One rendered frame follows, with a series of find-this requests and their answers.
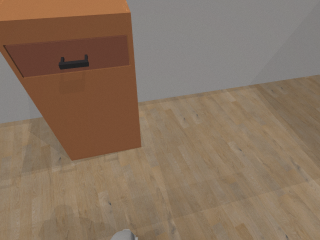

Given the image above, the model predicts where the cabinet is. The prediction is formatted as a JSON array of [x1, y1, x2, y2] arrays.
[[0, 0, 142, 161]]

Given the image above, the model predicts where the handle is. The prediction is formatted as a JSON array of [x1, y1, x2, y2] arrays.
[[58, 54, 89, 70]]

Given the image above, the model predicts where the drawer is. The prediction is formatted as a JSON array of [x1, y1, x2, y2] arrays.
[[5, 34, 130, 78]]

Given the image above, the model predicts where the left robot thigh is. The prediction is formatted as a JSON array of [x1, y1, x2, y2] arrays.
[[110, 230, 138, 240]]

